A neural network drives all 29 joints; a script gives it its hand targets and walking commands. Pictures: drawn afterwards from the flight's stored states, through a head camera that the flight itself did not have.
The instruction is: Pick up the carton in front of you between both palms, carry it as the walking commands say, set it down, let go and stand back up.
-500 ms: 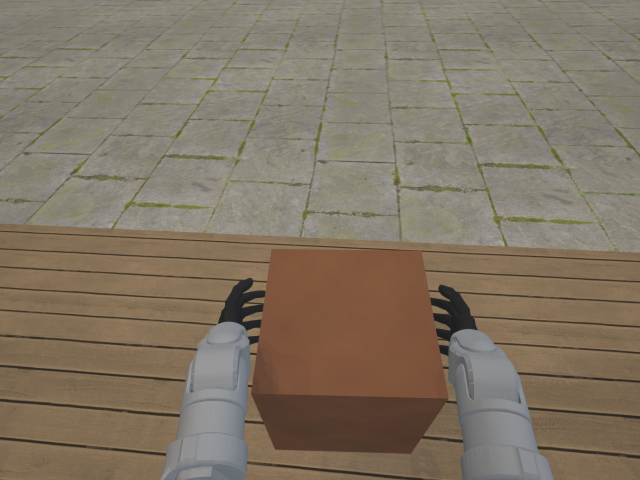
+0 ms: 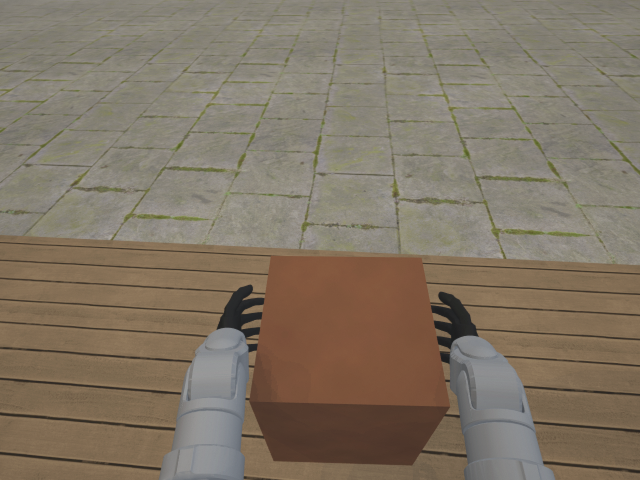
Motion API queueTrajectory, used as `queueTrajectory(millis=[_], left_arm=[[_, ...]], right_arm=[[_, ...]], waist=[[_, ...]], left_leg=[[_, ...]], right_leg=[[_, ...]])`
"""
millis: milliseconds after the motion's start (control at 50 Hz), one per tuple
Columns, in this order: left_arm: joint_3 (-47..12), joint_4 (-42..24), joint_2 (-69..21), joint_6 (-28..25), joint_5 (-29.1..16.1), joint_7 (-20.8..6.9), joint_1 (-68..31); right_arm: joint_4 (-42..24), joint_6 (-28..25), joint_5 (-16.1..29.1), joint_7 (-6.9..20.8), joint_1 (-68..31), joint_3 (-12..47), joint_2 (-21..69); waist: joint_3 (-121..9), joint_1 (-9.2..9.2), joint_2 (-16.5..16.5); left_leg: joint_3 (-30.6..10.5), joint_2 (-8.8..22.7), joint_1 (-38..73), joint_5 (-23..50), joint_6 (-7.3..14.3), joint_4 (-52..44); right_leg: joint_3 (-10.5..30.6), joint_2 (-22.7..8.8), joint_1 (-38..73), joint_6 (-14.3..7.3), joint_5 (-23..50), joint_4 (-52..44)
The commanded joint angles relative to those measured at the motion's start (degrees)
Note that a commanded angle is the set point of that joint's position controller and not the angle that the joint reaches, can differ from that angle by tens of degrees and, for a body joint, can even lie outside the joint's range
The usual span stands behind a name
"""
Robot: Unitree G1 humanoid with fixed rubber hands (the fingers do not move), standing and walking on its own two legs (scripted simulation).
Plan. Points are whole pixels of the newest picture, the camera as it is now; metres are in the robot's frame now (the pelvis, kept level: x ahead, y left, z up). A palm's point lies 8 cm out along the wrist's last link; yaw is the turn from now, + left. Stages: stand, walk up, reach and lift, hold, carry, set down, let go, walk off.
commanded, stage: hold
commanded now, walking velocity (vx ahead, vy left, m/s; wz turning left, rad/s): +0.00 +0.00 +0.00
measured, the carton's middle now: (344, 364) +0.30 +0.00 -0.04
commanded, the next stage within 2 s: carry in 0.38 s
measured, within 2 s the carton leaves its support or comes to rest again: neither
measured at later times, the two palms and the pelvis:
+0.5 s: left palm (223, 333) +0.29 +0.16 +0.06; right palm (462, 338) +0.28 -0.14 +0.05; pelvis +0.00 +0.00 -0.01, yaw +2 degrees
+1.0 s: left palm (207, 236) +0.44 +0.21 +0.08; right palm (402, 228) +0.46 -0.09 +0.08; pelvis +0.19 +0.04 -0.02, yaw +2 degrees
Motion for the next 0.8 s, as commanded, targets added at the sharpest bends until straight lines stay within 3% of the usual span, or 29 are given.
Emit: queueTrajectory(millis=[0,60,180,340,360,400,420,460,500,520,560,580,600,620,680,700,720,740,760,780], left_arm=[[-32.91,-2.8,-55.93,-0.77,-15.94,-15.06,-26.71],[-34.81,-6.13,-55.59,0.91,-17.14,-14.64,-25.63],[-30.79,-2.62,-53.01,3.06,-14.91,-14.97,-25.97],[-31.28,-2.31,-54.69,2.27,-15.62,-15.73,-31.38],[-31.31,-2.76,-54.15,2.37,-15.74,-15.48,-31.8],[-32.28,-4.57,-54.13,2.61,-16.51,-14.86,-30.77],[-33.44,-6.21,-54.34,2.93,-17.03,-14.45,-31.34],[-35.75,-9.25,-53.78,4.23,-18.33,-13.41,-29.84],[-38.51,-13.12,-52.22,6.65,-19.97,-12.14,-28.57],[-40.29,-15.69,-51.62,8.33,-21.25,-11.74,-29.16],[-43.1,-19.58,-50.81,11.89,-23.78,-11.25,-32.09],[-44.5,-20.59,-50.74,13.78,-25.18,-11.21,-32.97],[-45.93,-21.8,-50.87,15.5,-27.22,-11.3,-33.92],[-46.74,-22.54,-50.69,17.13,-29.11,-11.22,-33.33],[-48.25,-25.23,-51.09,21.14,-32.72,-10.7,-28.61],[-48.15,-26.26,-51.45,22.41,-33.13,-10.5,-26.93],[-47.65,-26.95,-51.02,23.66,-33.04,-10.2,-24.13],[-46.69,-27.5,-49.44,24.48,-31.79,-9.75,-21.92],[-45.95,-28.51,-49.51,25.31,-30.86,-9.27,-21.59],[-46.29,-31.26,-49.75,26.26,-30.47,-8.78,-22.03]], right_arm=[[-5.79,-2.57,16.34,14.7,-30.53,33.0,54.64],[-9.01,-0.95,17.69,14.42,-29.72,35.09,54.46],[-5.12,1.21,15.03,14.54,-29.33,30.45,52.07],[-4.68,0.56,15.83,15.12,-34.7,31.16,54.33],[-4.49,0.45,15.61,14.82,-34.6,30.81,53.65],[-7.3,0.56,16.96,14.45,-35.59,32.23,53.71],[-8.85,0.91,18.03,14.27,-36.24,33.34,53.99],[-11.72,2.2,20.17,13.74,-36.01,36.63,53.77],[-15.09,4.53,22.9,13.18,-36.0,39.57,53.25],[-16.61,6.0,23.86,12.81,-35.47,40.69,52.46],[-19.12,9.35,25.0,12.0,-33.61,41.13,50.45],[-20.05,11.25,25.18,11.39,-33.09,41.37,49.33],[-21.89,13.08,25.41,10.71,-33.09,41.57,48.14],[-23.81,14.87,26.43,10.13,-32.54,42.11,47.84],[-29.09,19.23,29.22,9.02,-30.46,44.58,47.88],[-30.06,20.5,29.84,8.88,-28.3,45.0,48.14],[-31.2,21.85,30.33,8.96,-27.53,45.15,48.1],[-33.38,23.39,31.62,9.46,-28.52,45.99,48.86],[-34.79,24.64,32.76,10.06,-30.18,46.74,48.96],[-35.3,25.46,33.56,10.57,-30.53,47.17,49.61]], waist=[[-15.43,0.15,0.18],[-16.46,0.4,0.06],[-7.96,0.16,0.19],[-11.31,0.19,0.03],[-12.08,0.49,-2.59],[-11.35,0.46,-3.79],[-10.49,0.42,-5.52],[-13.18,0.46,-8.99],[-16.2,0.42,-7.98],[-16.49,0.48,-4.11],[-13.32,-1.05,14.22],[-9.78,-1.43,14.86],[-8.99,-1.41,12.09],[-10.81,-1.26,9.91],[-17.44,-0.25,7.5],[-20.02,-0.06,5.53],[-22.49,1.05,-1.23],[-20.78,1.58,-14.51],[-16.0,1.92,-15.14],[-13.88,2.25,-11.38]], left_leg=[[4.08,-3.79,2.51,14.22,-0.43,-2.91],[3.9,-3.73,4.2,16.75,-0.61,-3.43],[4.76,-3.42,0.91,6.18,-0.2,-4.93],[4.94,-3.41,0.91,4.88,0.0,-4.04],[2.56,5.53,-6.14,-5.15,0.73,0.98],[2.99,2.85,-10.58,-24.4,0.95,2.42],[5.21,2.03,-12.84,-24.44,0.52,5.72],[10.92,0.37,-12.7,-12.45,-0.12,13.47],[12.24,0.53,-7.38,-11.07,0.51,5.95],[9.32,2.22,-5.75,-14.19,1.23,1.83],[-13.21,16.46,0.32,-29.11,6.59,-11.5],[-18.4,20.21,0.63,-27.2,9.51,-13.71],[-17.2,20.6,-1.1,-21.97,10.8,-12.97],[-12.42,19.16,-1.18,-16.08,10.44,-11.04],[3.24,11.71,-5.93,-8.81,6.61,-1.81],[6.36,10.26,-12.15,-10.64,5.58,2.99],[10.61,7.79,-21.17,-12.81,4.07,13.04],[15.1,4.65,-35.35,-16.47,1.8,24.52],[13.85,4.84,-43.27,-20.84,2.17,26.75],[12.48,6.2,-44.95,-21.77,2.67,28.4]], right_leg=[[-4.19,4.16,6.26,0.24,13.38,-1.95],[-3.93,4.16,7.77,0.43,15.82,-2.49],[-4.31,3.83,4.62,-0.03,5.3,-4.12],[-4.49,3.55,5.2,-0.03,4.43,-3.33],[-1.78,-6.11,-0.63,-0.38,-6.34,0.33],[1.77,-6.54,-6.58,-1.62,-30.41,-4.48],[3.56,-7.96,-7.59,-2.3,-33.3,-5.75],[6.67,-12.02,-7.26,-4.59,-28.21,-6.73],[2.88,-11.08,-10.41,-5.09,-26.98,-3.46],[-1.74,-8.7,-12.57,-3.78,-27.03,0.51],[-13.38,-1.42,-25.86,0.53,-18.74,21.48],[-13.3,-3.26,-30.78,0.51,-18.35,21.35],[-12.65,-4.58,-29.34,-0.08,-18.04,18.35],[-13.44,-4.02,-25.82,-0.3,-16.59,15.21],[-18.42,-0.53,-6.61,-0.28,-3.66,0.3],[-16.17,-3.14,3.83,-0.77,-2.49,-1.36],[-6.39,-10.45,13.9,-3.05,-8.78,-4.36],[11.87,-22.56,20.18,-8.87,-14.18,-6.72],[18.58,-27.07,19.97,-13.6,-9.59,-7.8],[17.43,-27.0,18.55,-14.79,-3.35,-7.85]])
